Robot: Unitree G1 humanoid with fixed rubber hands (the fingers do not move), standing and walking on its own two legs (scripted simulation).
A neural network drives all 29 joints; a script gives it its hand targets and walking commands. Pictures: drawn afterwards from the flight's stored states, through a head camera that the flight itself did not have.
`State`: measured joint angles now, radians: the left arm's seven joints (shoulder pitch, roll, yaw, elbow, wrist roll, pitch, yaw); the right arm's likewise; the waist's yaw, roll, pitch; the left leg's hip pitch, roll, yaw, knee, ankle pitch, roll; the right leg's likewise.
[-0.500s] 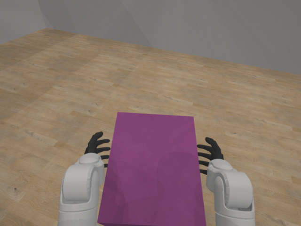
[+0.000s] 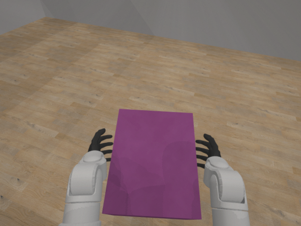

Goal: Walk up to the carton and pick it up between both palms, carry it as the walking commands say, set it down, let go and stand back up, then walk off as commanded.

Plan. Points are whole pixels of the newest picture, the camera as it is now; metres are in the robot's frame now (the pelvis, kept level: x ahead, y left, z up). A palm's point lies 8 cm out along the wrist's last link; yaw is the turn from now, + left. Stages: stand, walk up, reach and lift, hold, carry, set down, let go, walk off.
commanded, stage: carry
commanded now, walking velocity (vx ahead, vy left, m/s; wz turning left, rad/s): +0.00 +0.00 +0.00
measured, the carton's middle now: (152, 164) +0.31 +0.00 -0.02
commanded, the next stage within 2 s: none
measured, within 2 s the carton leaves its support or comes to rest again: neither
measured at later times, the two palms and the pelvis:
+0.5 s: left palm (96, 152) +0.31 +0.16 +0.04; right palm (205, 154) +0.31 -0.15 +0.04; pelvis +0.03 +0.00 +0.00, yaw +1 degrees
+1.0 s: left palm (97, 150) +0.31 +0.15 +0.05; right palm (206, 152) +0.31 -0.15 +0.04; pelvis +0.04 +0.00 +0.00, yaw +1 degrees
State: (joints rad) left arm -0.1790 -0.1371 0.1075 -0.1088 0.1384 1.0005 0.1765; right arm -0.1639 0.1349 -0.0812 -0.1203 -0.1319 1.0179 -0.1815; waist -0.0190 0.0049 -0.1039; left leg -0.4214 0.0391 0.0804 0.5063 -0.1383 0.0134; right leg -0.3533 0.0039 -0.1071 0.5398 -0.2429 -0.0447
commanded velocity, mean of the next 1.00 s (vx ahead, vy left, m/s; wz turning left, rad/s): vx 0.00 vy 0.00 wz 0.00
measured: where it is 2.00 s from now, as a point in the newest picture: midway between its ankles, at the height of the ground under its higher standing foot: outside the picture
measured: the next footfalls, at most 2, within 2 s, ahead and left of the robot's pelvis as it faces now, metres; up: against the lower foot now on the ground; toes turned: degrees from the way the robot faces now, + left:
none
